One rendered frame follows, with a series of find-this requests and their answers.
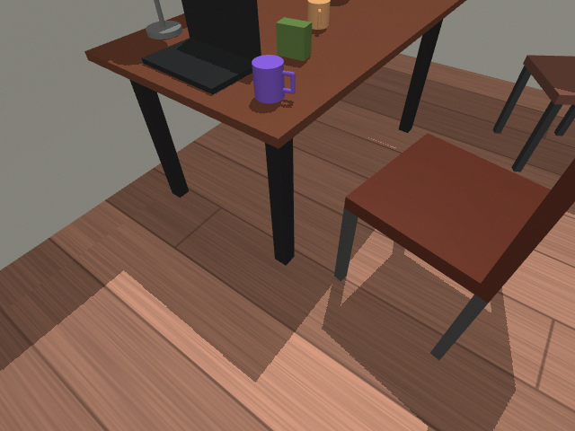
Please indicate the desk lamp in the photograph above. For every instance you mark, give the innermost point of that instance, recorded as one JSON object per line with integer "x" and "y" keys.
{"x": 163, "y": 30}

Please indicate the table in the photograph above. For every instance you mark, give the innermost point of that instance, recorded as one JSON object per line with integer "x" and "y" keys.
{"x": 363, "y": 36}

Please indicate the chair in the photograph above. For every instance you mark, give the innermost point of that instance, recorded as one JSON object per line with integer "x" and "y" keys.
{"x": 470, "y": 219}
{"x": 556, "y": 76}

